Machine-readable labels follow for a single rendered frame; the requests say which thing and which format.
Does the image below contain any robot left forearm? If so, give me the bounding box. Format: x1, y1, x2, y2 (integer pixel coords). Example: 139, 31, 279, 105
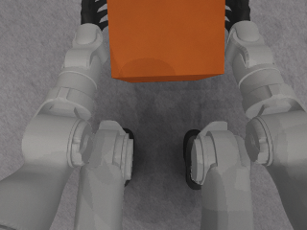
21, 23, 108, 156

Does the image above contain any right robot hand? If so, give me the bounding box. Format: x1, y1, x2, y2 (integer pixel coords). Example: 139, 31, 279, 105
224, 0, 250, 33

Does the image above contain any left robot hand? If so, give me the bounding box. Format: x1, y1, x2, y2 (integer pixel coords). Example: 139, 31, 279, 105
81, 0, 108, 31

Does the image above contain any robot left upper arm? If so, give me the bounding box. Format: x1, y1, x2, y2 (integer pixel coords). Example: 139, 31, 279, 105
0, 113, 93, 230

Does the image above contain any robot right forearm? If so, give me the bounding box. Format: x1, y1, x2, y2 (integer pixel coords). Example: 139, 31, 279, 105
224, 20, 307, 119

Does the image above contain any robot right upper arm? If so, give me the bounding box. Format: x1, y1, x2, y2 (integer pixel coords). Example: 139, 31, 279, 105
245, 110, 307, 230

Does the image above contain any right robot foot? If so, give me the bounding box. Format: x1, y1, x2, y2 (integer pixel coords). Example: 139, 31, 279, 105
183, 129, 202, 190

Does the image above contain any robot right thigh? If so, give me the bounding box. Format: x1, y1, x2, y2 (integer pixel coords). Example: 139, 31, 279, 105
191, 130, 254, 230

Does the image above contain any carton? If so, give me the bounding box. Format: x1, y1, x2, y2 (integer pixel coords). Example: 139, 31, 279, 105
106, 0, 225, 83

